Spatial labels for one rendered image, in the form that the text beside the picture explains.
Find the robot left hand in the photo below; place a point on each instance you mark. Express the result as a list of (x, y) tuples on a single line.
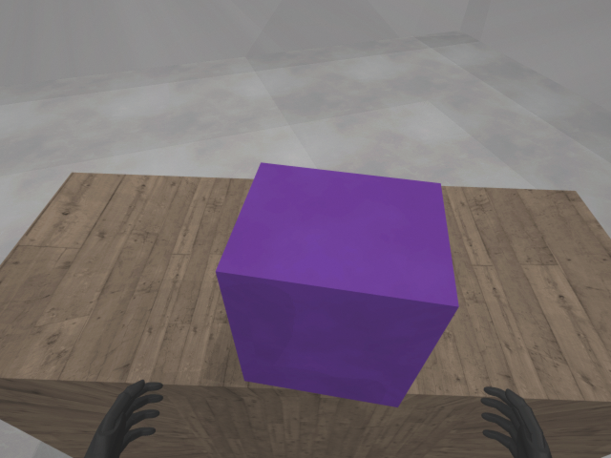
[(113, 434)]

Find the pedestal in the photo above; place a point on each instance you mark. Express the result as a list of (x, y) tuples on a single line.
[(115, 282)]

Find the carton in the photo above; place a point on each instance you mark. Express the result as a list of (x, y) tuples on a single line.
[(337, 283)]

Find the robot right hand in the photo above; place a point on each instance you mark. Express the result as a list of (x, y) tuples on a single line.
[(527, 439)]

